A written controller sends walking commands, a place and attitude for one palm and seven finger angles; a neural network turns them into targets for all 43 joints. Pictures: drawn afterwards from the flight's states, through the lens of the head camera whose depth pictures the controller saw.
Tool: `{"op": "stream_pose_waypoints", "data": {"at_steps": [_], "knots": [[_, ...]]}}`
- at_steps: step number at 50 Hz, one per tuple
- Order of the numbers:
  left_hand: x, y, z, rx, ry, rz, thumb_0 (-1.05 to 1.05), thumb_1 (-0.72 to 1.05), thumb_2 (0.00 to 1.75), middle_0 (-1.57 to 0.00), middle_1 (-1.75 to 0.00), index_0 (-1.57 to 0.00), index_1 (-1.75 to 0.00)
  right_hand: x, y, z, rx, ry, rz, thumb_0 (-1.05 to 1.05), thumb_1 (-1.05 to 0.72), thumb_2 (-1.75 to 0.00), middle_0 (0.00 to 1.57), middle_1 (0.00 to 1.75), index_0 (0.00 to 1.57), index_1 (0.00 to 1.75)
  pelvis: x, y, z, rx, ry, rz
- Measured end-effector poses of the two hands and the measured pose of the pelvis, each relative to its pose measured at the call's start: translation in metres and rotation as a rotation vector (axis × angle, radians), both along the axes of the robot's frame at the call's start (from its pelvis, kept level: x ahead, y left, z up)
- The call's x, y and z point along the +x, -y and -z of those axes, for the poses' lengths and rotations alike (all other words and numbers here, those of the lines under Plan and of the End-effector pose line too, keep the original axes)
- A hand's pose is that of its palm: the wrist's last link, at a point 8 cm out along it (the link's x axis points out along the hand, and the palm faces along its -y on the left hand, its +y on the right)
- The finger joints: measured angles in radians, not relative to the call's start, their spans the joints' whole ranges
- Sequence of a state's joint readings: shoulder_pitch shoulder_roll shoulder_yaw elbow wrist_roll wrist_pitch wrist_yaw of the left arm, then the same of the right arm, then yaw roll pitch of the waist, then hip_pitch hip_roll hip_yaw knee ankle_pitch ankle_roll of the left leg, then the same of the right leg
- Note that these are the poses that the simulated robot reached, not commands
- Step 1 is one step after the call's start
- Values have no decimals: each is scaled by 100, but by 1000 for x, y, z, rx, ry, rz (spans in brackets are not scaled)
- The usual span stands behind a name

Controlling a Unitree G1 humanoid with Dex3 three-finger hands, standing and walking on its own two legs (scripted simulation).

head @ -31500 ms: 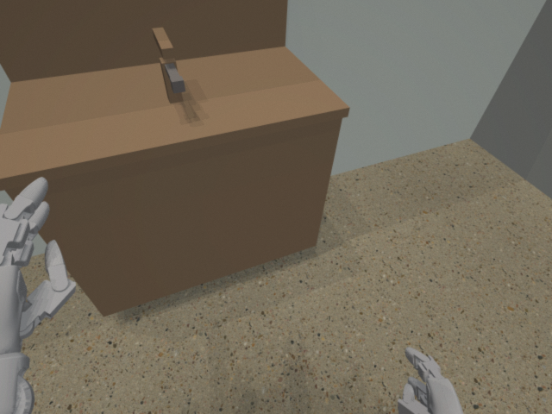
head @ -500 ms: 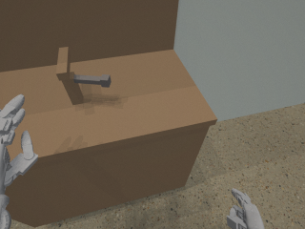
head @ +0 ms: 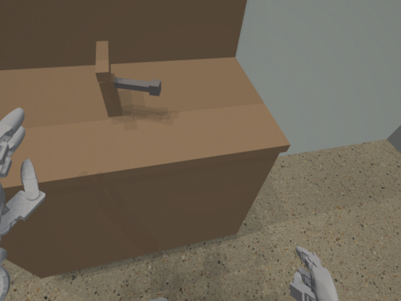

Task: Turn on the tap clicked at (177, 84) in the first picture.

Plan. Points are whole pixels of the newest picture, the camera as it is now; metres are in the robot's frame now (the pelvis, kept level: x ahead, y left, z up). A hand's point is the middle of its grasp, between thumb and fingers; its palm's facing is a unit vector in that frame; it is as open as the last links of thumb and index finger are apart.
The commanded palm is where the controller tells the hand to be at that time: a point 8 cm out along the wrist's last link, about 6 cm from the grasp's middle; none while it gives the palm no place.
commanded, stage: step back with the hand held close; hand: left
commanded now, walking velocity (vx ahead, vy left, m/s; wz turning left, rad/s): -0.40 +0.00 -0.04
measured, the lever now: (155, 87) +0.57 +0.16 +0.10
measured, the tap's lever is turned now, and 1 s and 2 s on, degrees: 70 70 70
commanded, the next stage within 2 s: stop stepping back and stand still in 0.34 s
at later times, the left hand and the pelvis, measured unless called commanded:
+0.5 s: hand out of the picture +0.08 +0.23 +0.16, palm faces +0.33 -0.87 -0.36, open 7.4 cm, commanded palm +0.01 +0.27 +0.19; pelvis -0.14 -0.01 +0.00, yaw +1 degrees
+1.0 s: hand out of the picture -0.04 +0.21 +0.17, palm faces +0.36 -0.88 -0.30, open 7.4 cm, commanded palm -0.10 +0.26 +0.19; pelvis -0.26 -0.02 +0.00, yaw -1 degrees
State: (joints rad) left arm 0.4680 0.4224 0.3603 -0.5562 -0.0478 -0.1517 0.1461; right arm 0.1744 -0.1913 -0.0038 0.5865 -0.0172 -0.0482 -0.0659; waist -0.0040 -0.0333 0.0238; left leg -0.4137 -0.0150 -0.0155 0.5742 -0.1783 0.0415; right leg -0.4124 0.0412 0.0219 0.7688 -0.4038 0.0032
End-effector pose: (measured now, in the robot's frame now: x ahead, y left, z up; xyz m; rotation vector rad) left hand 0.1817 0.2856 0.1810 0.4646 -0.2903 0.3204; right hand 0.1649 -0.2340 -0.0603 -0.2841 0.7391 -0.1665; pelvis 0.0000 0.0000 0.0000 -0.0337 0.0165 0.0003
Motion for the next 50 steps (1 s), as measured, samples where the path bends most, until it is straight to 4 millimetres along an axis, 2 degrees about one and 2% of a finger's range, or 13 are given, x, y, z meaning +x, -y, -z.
{"op": "stream_pose_waypoints", "data": {"at_steps": [3,7,12,15,19,23,26,29,32,38,41,45,50], "knots": [[-13,-2,-6,-2,-7,-17,2,89,90,-21,-30,-21,-30,-10,-8,-2,34,5,-16,1,-90,-90,20,30,20,30,-11,1,-5,-9,-10,15],[-33,10,-3,-23,-32,-11,2,89,90,-20,-30,-21,-30,-27,-13,2,72,12,-42,1,-90,-90,20,30,20,30,-31,7,-6,-5,-19,33],[-58,35,2,-34,-68,29,2,89,90,-21,-30,-21,-30,-53,-6,13,96,-4,-50,1,-90,-90,20,30,21,30,-64,16,-4,-30,-9,27],[-78,42,-3,-34,-51,62,2,89,89,-21,-30,-21,-30,-77,4,10,94,-31,-10,1,-90,-90,20,30,21,30,-77,20,-8,3,-13,23],[-100,34,-4,-29,-37,59,1,88,89,-21,-30,-21,-30,-103,15,-2,45,-39,18,1,-90,-90,20,30,20,30,-96,19,-12,36,-29,16],[-121,17,5,-36,-10,45,1,88,89,-21,-30,-21,-30,-123,23,-5,-20,4,35,1,-90,-90,20,30,20,30,-124,9,0,13,-32,-19],[-143,10,12,-45,-27,25,1,89,89,-21,-30,-21,-30,-144,20,-9,-9,22,51,1,-90,-90,20,30,20,30,-149,8,-1,48,-2,0],[-170,12,12,-57,-69,7,2,89,90,-21,-30,-21,-30,-169,14,-14,22,59,42,1,-90,-90,20,30,20,30,-167,10,-5,37,23,0],[-197,18,4,-52,-59,-8,2,89,90,-21,-30,-21,-30,-194,9,-9,56,60,22,1,-90,-90,20,30,20,30,-182,12,-6,28,42,-7],[-239,24,-4,-27,-10,-77,2,89,90,-21,-30,-21,-30,-230,11,20,92,-21,-17,1,-90,-90,20,30,20,30,-211,22,-1,25,61,-30],[-249,23,-2,-77,9,-88,1,89,90,-21,-30,-21,-30,-247,14,19,87,-51,-17,1,-90,-90,20,30,20,30,-226,25,-5,44,62,-24],[-253,24,4,-123,-1,-68,1,89,90,-21,-30,-21,-30,-266,21,5,61,-9,20,1,-90,-90,20,30,21,30,-239,24,-9,53,41,-8],[-259,32,1,-83,39,19,2,89,90,-21,-30,-21,-30,-283,29,-3,7,96,68,1,-90,-90,20,30,20,30,-260,15,2,28,51,12]]}}
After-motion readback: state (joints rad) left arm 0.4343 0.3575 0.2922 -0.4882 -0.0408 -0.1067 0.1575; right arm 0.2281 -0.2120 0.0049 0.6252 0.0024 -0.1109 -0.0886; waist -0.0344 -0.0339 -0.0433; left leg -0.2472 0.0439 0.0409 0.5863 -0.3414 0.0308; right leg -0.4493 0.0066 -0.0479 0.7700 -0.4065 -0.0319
